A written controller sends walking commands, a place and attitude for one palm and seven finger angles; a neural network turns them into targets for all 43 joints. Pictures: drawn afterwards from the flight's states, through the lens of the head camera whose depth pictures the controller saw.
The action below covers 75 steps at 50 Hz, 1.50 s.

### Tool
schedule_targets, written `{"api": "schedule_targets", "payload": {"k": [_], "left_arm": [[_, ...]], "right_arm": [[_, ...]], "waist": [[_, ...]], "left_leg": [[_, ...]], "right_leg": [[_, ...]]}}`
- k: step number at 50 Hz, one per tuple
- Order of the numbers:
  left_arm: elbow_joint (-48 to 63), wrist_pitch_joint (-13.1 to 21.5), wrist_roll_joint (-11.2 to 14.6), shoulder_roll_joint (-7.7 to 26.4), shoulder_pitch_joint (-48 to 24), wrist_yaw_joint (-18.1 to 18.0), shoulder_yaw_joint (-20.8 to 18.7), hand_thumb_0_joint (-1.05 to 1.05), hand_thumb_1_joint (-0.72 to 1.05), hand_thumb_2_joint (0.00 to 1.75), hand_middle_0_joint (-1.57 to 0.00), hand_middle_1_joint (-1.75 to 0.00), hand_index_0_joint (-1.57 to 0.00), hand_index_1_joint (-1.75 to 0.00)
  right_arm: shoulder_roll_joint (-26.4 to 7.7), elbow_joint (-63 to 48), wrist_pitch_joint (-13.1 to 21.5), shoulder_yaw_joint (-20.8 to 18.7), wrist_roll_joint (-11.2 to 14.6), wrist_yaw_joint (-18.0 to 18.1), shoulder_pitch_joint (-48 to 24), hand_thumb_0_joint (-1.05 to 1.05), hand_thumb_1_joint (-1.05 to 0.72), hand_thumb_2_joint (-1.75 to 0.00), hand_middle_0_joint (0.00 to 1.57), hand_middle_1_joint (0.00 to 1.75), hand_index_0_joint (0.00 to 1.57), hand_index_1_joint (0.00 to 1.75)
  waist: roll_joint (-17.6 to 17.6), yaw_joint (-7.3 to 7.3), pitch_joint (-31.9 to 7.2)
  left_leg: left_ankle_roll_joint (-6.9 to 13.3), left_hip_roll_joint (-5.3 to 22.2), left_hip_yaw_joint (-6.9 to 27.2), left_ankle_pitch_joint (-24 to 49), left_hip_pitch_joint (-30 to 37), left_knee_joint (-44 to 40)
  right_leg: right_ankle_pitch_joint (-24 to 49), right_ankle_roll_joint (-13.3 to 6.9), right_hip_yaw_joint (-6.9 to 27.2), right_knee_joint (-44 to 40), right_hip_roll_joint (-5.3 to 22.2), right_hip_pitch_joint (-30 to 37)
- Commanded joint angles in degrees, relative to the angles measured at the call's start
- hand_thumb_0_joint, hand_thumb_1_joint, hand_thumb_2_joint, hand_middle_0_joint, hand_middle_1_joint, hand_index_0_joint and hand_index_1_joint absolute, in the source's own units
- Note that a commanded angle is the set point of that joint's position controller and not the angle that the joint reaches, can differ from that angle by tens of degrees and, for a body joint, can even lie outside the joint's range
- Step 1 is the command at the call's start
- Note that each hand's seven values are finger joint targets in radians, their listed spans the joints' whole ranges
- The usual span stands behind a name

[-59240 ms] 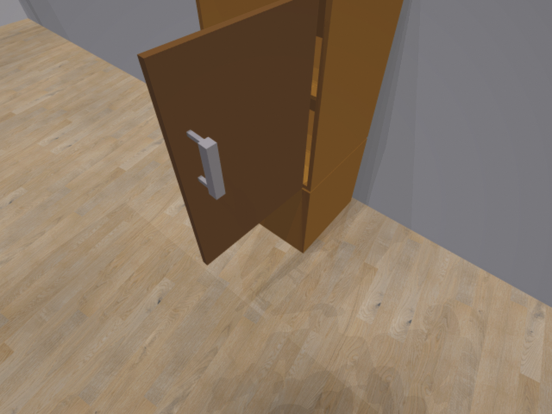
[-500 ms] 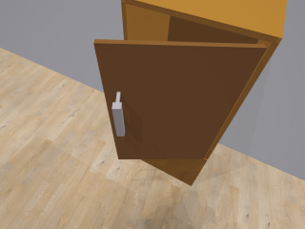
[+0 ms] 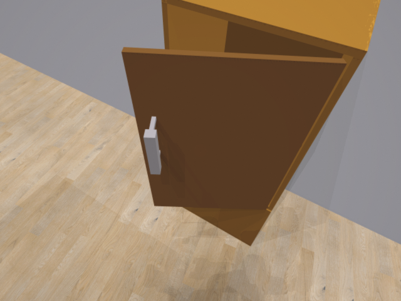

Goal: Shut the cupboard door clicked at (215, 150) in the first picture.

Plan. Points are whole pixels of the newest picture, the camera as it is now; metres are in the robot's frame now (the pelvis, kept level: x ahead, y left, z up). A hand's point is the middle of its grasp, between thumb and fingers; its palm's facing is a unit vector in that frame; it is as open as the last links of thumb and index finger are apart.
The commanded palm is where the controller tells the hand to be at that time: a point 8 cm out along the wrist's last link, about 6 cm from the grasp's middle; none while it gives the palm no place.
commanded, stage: raise the hand and make a fist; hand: left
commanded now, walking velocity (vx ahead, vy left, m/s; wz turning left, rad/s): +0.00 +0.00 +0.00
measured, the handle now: (154, 146) +0.45 +0.13 +0.03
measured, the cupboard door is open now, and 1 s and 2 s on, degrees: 30 30 30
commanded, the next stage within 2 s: bring the fist close to the handle in 1.82 s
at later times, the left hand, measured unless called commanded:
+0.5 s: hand (114, 287) +0.16 +0.16 -0.03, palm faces +0.14 -0.99 -0.03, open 5.3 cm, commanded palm +0.15 +0.21 -0.03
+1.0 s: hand (116, 250) +0.22 +0.17 +0.00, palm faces +0.02 -1.00 -0.01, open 3.3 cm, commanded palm +0.19 +0.22 +0.01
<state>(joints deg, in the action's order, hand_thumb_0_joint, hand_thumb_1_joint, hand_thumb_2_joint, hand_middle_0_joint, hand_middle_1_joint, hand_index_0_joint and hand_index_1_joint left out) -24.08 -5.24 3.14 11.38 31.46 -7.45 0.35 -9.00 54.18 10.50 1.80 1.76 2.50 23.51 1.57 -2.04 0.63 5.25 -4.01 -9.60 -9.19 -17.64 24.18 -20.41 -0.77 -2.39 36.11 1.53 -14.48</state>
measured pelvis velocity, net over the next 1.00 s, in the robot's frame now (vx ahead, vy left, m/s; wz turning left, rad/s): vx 0.02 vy -0.02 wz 0.05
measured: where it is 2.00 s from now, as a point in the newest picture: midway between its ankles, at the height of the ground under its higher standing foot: outside the picture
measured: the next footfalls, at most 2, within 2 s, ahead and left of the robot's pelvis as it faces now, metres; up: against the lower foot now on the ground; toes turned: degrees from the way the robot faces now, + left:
none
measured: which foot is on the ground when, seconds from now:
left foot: down 0.00-1.00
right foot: down 0.00-1.00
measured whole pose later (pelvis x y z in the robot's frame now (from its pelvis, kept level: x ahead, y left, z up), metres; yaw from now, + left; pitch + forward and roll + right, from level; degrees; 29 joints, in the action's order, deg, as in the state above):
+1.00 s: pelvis +0.02 -0.02 -0.07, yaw +3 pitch +14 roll -3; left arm 8.9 21.5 17.4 14.2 28.6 14.8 -7.3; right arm -15.1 29.2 9.4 -1.0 2.1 2.1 14.6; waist -1.7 0.1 -7.4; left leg 5.4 -1.9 -2.2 -26.7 -47.7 60.7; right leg -31.1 -2.8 -4.9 57.8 -4.0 -40.5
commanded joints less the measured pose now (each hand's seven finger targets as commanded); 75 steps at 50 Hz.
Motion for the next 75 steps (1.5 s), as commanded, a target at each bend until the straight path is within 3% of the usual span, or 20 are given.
{"api": "schedule_targets", "payload": {"k": [1, 2, 3, 4, 5, 7, 9, 11, 13, 15, 18, 21, 24, 27, 31, 39, 47, 52, 70, 75], "left_arm": [[32.33, 11.06, 5.77, -7.79, -11.12, -0.36, 11.04, 0.00, 0.90, 0.90, -0.29, -0.40, -0.29, -0.40], [27.12, 13.53, 5.58, -5.31, -12.03, 0.32, 7.70, 0.00, 0.90, 0.90, -0.31, -0.42, -0.31, -0.42], [21.82, 16.58, 5.72, -4.97, -11.24, 2.41, 5.55, 0.00, 0.90, 0.90, -0.33, -0.44, -0.33, -0.44], [17.29, 20.75, 6.13, -5.68, -9.59, 5.11, 3.63, 0.00, 0.90, 0.90, -0.35, -0.46, -0.35, -0.46], [13.01, 25.36, 7.76, -2.25, -6.44, 8.19, -1.56, 0.00, 0.90, 0.90, -0.36, -0.48, -0.36, -0.48], [10.82, 35.48, 11.01, -0.63, -3.73, 16.68, -3.88, 0.00, 0.90, 0.90, -0.40, -0.52, -0.40, -0.52], [14.47, 41.57, 11.59, 6.90, -1.38, 22.84, -10.80, 0.00, 0.90, 0.90, -0.44, -0.56, -0.44, -0.56], [21.62, 39.33, 11.09, 10.75, -0.71, 22.86, -13.79, 0.00, 0.90, 0.90, -0.47, -0.60, -0.47, -0.60], [29.47, 34.93, 11.95, 9.92, -0.83, 20.64, -13.37, 0.00, 0.90, 0.90, -0.51, -0.64, -0.51, -0.64], [39.04, 33.17, 12.72, 8.84, -5.37, 17.92, -11.94, 0.00, 0.90, 0.90, -0.55, -0.68, -0.55, -0.68], [50.98, 36.90, 12.23, 8.35, -14.65, 15.96, -8.06, 0.00, 0.90, 0.90, -0.60, -0.74, -0.60, -0.74], [45.43, 40.30, 12.47, 6.03, -14.27, 19.62, -4.23, 0.00, 0.90, 0.90, -0.66, -0.80, -0.66, -0.80], [38.84, 37.18, 13.14, 6.81, -11.06, 24.53, -4.59, 0.00, 0.90, 0.90, -0.71, -0.86, -0.71, -0.86], [38.94, 30.71, 13.87, 10.49, -7.77, 26.75, -9.35, 0.00, 0.90, 0.90, -0.77, -0.92, -0.77, -0.92], [43.56, 26.09, 15.88, 10.92, -2.94, 25.03, -15.41, 0.00, 0.90, 0.90, -0.84, -1.00, -0.84, -1.00], [40.79, 30.04, 15.15, 7.20, -1.26, 23.41, -11.88, 0.00, 0.90, 0.90, -0.99, -1.16, -0.99, -1.16], [46.77, 31.26, 15.46, 9.20, -2.31, 21.87, -12.59, 0.00, 0.90, 0.90, -1.13, -1.32, -1.13, -1.32], [44.31, 29.28, 14.47, 8.79, -4.94, 21.03, -11.04, 0.00, 0.90, 0.90, -1.23, -1.42, -1.23, -1.42], [42.05, 24.14, 14.46, 11.53, -16.27, 21.75, -12.25, 0.00, 0.90, 0.90, -1.30, -1.50, -1.30, -1.50], [39.62, 22.86, 14.74, 10.79, -14.68, 22.24, -12.41, 0.00, 0.90, 0.90, -1.30, -1.50, -1.30, -1.50]], "right_arm": [[-13.70, -14.15, 13.08, -2.64, 2.01, -0.19, -8.19, 0.00, -0.90, -0.90, 0.20, 0.30, 0.20, 0.30], [-14.71, -15.51, 13.48, -3.26, 0.91, -0.20, -8.60, 0.00, -0.90, -0.90, 0.20, 0.30, 0.20, 0.30], [-14.80, -16.67, 13.53, -4.23, 0.47, -0.82, -8.14, 0.00, -0.90, -0.90, 0.20, 0.30, 0.20, 0.30], [-14.54, -17.95, 13.20, -4.83, -0.39, -1.34, -8.81, 0.00, -0.90, -0.90, 0.20, 0.30, 0.20, 0.30], [-14.56, -19.25, 12.81, -5.20, -1.00, -1.69, -10.95, 0.00, -0.90, -0.90, 0.20, 0.30, 0.20, 0.30], [-14.55, -22.62, 11.46, -6.01, -1.15, -2.89, -14.18, 0.00, -0.90, -0.90, 0.20, 0.30, 0.20, 0.30], [-14.36, -27.96, 9.12, -7.03, -0.80, -4.19, -15.41, 0.00, -0.90, -0.90, 0.20, 0.30, 0.20, 0.30], [-13.50, -33.17, 6.70, -6.94, 0.07, -4.23, -17.90, 0.00, -0.90, -0.90, 0.20, 0.30, 0.20, 0.30], [-13.34, -35.97, 4.41, -6.59, 0.63, -3.74, -18.57, 0.00, -0.90, -0.90, 0.20, 0.30, 0.20, 0.30], [-12.94, -37.19, 3.44, -5.97, 0.55, -2.75, -17.16, 0.00, -0.90, -0.90, 0.20, 0.30, 0.20, 0.30], [-12.36, -35.65, 4.58, -4.94, -0.18, -1.19, -14.49, 0.00, -0.90, -0.90, 0.20, 0.30, 0.20, 0.30], [-12.60, -31.99, 6.55, -4.23, -0.47, -0.63, -13.12, 0.00, -0.90, -0.90, 0.20, 0.30, 0.20, 0.30], [-13.10, -31.33, 6.80, -4.01, -0.03, -0.03, -12.49, 0.00, -0.90, -0.90, 0.20, 0.30, 0.20, 0.30], [-12.56, -32.80, 5.70, -4.17, 0.76, 0.41, -12.89, 0.00, -0.90, -0.90, 0.20, 0.30, 0.20, 0.30], [-10.56, -33.96, 3.58, -4.29, 0.74, 0.40, -13.44, 0.00, -0.90, -0.90, 0.20, 0.30, 0.20, 0.30], [-11.30, -33.15, 2.85, -4.76, -0.01, 0.10, -12.24, 0.00, -0.90, -0.90, 0.20, 0.30, 0.20, 0.30], [-12.06, -34.54, 2.65, -5.00, 0.38, 0.10, -11.44, 0.00, -0.90, -0.90, 0.20, 0.30, 0.20, 0.30], [-12.63, -34.96, 1.58, -4.50, 0.55, 0.10, -11.61, 0.00, -0.90, -0.90, 0.20, 0.30, 0.20, 0.30], [-13.26, -34.46, 2.91, -2.00, 0.89, 0.26, -12.46, 0.00, -0.90, -0.90, 0.20, 0.30, 0.20, 0.30], [-13.51, -34.01, 3.41, -2.11, 0.83, 0.23, -12.24, 0.00, -0.90, -0.90, 0.20, 0.30, 0.20, 0.30]], "waist": [[-4.10, -2.42, 0.89], [4.31, -3.89, 2.25], [7.96, -3.82, -0.15], [11.03, -2.77, -1.95], [13.28, 0.30, -2.19], [18.81, 2.77, -1.82], [8.05, 6.07, -7.98], [-2.33, 8.43, -12.41], [-6.36, 7.98, -13.29], [-8.23, 4.90, -13.74], [-8.79, -0.19, -15.36], [-7.93, -2.41, -14.33], [-4.63, -1.86, -15.53], [-2.43, 1.23, -21.30], [-2.51, 4.87, -27.32], [0.17, 2.36, -20.01], [-5.17, 3.26, -22.42], [-5.43, 2.14, -17.31], [-7.16, 1.94, -13.80], [-4.56, 2.27, -12.96]], "left_leg": [[-7.09, 8.40, 18.47, -19.48, 3.24, -1.09], [-6.12, 6.80, 17.78, -19.92, -1.20, 4.74], [-5.87, 4.85, 15.92, -16.74, -3.62, 10.36], [-5.89, 4.45, 15.43, -16.11, -8.29, 15.11], [-6.58, 3.84, 14.88, -19.02, -16.05, 18.54], [-7.13, 2.30, 11.46, -20.27, -28.72, 26.52], [-6.40, 1.64, 9.49, -18.74, -33.81, 31.98], [-5.29, 1.03, 9.03, -19.97, -32.92, 30.29], [-5.06, 2.29, 12.31, -23.95, -28.39, 25.83], [-4.48, 3.59, 15.38, -25.17, -23.88, 24.01], [-3.35, 4.41, 16.43, -19.24, -21.47, 29.01], [-3.43, 4.53, 16.27, -13.66, -23.15, 34.27], [-3.21, 4.46, 15.55, -12.29, -25.95, 36.31], [-3.08, 4.30, 14.67, -8.91, -25.80, 35.26], [-3.69, 3.93, 14.32, 1.38, -21.24, 32.81], [-4.14, 4.16, 14.46, 2.77, -19.68, 31.19], [-4.94, 4.63, 14.94, 4.44, -12.70, 27.27], [-5.23, 5.20, 16.11, -1.11, -12.81, 24.44], [-5.61, 5.81, 19.56, -11.23, -7.55, 16.30], [-5.57, 5.61, 19.33, -9.62, -7.45, 15.59]], "right_leg": [[-2.92, -0.62, -1.66, 0.50, -1.40, -16.85], [-5.29, -0.26, -2.06, -3.28, -1.34, -19.41], [-8.05, -0.39, -1.35, -3.88, -0.92, -21.84], [-9.65, -0.47, -1.46, -0.36, -0.85, -26.20], [-14.36, -0.90, -0.98, 2.72, -0.33, -28.97], [-25.46, -1.94, 4.16, 5.59, 0.45, -31.32], [-23.74, -3.16, 10.40, 9.75, 1.74, -27.06], [-24.13, -3.13, 11.33, 11.37, 0.14, -25.25], [-21.92, -2.97, 8.02, 12.56, -1.72, -27.50], [-16.44, -2.48, 4.91, 13.38, -3.02, -30.13], [-10.05, -1.78, 4.96, 14.17, -3.80, -32.96], [-6.55, -1.28, 4.96, 15.30, -3.87, -35.79], [-5.58, -0.38, 6.16, 14.54, -3.44, -33.92], [-2.40, 0.55, 7.58, 12.83, -2.47, -26.66], [15.84, 1.94, 6.62, 14.58, -1.67, -16.79], [16.54, 1.38, 3.06, 16.02, -2.62, -23.11], [10.02, -0.85, 0.54, 14.97, -3.98, -23.60], [5.17, -1.10, -0.36, 12.96, -4.39, -25.31], [0.09, -1.70, -0.84, 7.24, -4.13, -21.43], [1.50, -1.61, -1.05, 6.42, -4.03, -20.02]]}}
